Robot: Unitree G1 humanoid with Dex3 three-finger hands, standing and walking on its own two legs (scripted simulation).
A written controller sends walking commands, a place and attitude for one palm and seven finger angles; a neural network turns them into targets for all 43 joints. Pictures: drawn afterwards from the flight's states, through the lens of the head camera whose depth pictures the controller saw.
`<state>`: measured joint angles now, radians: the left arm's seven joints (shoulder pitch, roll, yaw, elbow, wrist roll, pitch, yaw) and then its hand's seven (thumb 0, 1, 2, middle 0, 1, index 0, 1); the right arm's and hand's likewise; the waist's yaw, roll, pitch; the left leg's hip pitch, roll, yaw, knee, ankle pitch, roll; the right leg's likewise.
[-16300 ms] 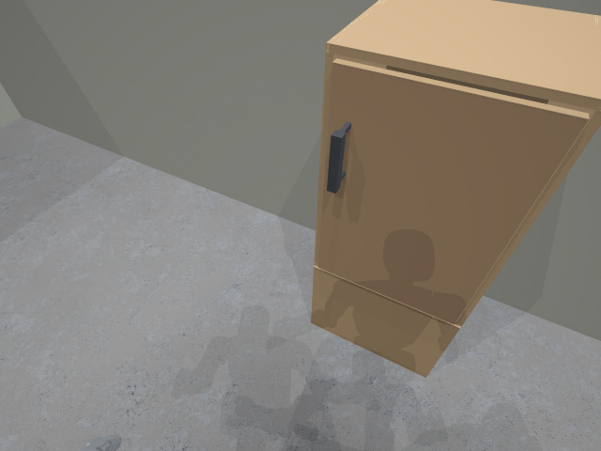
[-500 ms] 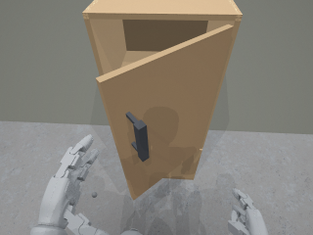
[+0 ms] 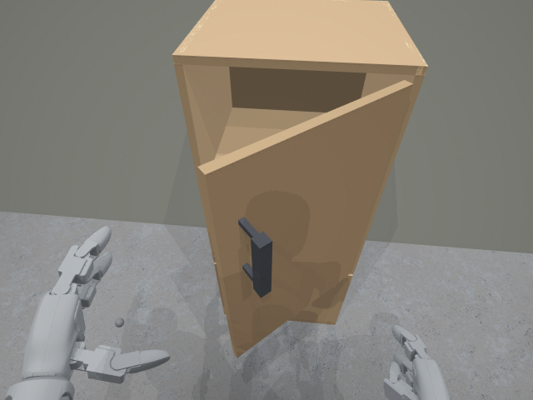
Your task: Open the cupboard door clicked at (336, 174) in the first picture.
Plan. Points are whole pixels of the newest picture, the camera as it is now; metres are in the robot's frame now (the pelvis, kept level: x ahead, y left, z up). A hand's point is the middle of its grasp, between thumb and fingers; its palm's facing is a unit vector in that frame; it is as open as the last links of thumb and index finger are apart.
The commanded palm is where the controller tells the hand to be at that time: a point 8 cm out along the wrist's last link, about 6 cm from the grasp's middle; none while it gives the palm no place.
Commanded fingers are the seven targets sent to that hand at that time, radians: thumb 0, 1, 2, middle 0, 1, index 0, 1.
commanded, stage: draw the hand back to the body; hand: left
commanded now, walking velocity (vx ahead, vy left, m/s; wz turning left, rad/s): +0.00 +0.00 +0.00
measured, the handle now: (254, 258) +0.31 +0.06 +0.07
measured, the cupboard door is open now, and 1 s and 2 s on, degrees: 42 42 42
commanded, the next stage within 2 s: step back with the hand held close in 0.86 s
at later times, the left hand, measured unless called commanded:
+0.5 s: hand (59, 258) +0.21 +0.26 +0.18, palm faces +0.45 -0.79 -0.41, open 8.9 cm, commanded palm +0.16 +0.29 +0.20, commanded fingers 0.00 0.90 0.90 -0.20 -0.30 -0.20 -0.30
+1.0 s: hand (78, 266) +0.20 +0.23 +0.18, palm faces +0.45 -0.81 -0.39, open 7.4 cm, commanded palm +0.16 +0.27 +0.20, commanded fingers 0.00 0.90 0.90 -0.20 -0.30 -0.20 -0.30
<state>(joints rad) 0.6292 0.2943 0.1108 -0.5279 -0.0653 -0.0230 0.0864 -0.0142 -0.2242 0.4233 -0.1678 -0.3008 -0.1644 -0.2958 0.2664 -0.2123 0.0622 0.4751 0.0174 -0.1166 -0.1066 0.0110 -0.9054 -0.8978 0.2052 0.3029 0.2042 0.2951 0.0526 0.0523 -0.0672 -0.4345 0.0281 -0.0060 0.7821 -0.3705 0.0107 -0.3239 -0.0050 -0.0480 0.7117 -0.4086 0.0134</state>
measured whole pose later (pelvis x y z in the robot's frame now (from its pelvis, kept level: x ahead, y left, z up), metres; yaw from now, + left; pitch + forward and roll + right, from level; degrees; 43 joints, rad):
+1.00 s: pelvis +0.01 -0.03 +0.03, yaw -1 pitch -5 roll +0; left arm 0.46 0.34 0.33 -0.38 -0.08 -0.07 0.11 0.01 0.89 0.90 -0.21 -0.30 -0.21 -0.30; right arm 0.18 -0.23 0.01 0.63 0.00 -0.09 -0.09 0.01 -0.91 -0.90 0.21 0.30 0.20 0.30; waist 0.07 0.07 0.03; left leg -0.11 0.05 0.01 0.43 -0.22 -0.03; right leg -0.02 0.02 -0.03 0.38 -0.27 -0.02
